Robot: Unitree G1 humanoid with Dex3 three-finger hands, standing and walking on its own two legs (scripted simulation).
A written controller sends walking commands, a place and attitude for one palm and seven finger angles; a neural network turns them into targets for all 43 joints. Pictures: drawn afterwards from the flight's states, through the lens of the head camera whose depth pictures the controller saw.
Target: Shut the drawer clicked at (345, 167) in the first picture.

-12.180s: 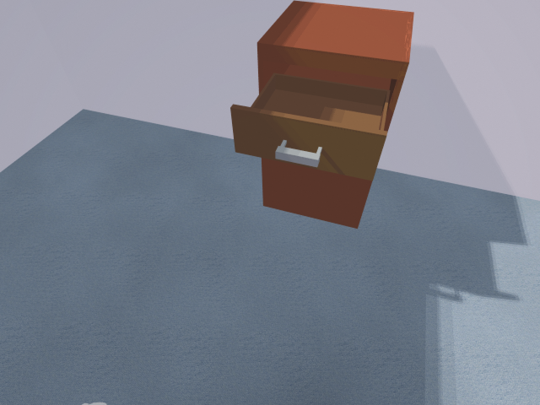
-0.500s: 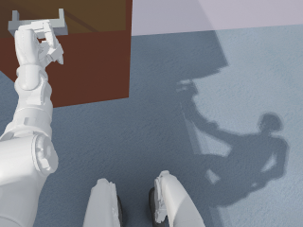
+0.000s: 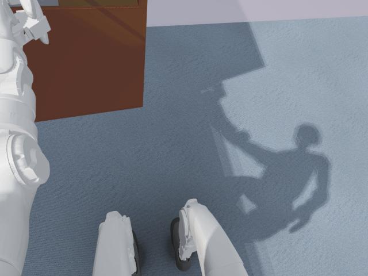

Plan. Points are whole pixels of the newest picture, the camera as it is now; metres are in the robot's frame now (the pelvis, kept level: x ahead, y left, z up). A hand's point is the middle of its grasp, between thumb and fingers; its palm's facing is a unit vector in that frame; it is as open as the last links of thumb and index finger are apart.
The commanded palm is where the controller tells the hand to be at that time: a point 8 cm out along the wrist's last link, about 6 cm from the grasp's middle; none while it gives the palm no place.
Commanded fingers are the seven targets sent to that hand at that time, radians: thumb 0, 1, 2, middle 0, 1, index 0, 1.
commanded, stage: pull the fist back off the drawer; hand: left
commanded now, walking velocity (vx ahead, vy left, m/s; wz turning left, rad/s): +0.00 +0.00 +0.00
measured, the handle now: out of the picture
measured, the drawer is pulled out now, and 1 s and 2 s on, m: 0.00 0.00 0.00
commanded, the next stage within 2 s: draw the hand back to the body in 0.78 s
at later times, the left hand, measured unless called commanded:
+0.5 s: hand (43, 18) +0.59 +0.18 +0.06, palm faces +0.11 -0.99 -0.03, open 3.4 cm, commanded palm +0.57 +0.18 +0.06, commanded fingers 0.00 0.90 0.90 -1.40 -1.60 -1.40 -1.60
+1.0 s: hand (37, 29) +0.56 +0.19 +0.07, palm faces +0.11 -0.99 -0.03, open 3.3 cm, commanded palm +0.50 +0.22 +0.09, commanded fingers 0.00 0.90 0.90 -1.40 -1.60 -1.40 -1.60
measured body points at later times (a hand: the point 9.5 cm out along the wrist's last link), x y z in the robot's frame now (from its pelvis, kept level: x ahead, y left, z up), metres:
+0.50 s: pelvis -0.02 +0.00 -0.01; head +0.20 +0.05 +0.39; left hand +0.58 +0.23 +0.06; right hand -0.06 -0.24 -0.10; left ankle +0.04 +0.09 -0.58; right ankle +0.05 -0.11 -0.58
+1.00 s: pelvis +0.03 +0.01 +0.03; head +0.22 +0.03 +0.44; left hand +0.55 +0.24 +0.07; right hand +0.06 -0.25 -0.09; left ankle +0.04 +0.10 -0.58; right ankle +0.05 -0.11 -0.58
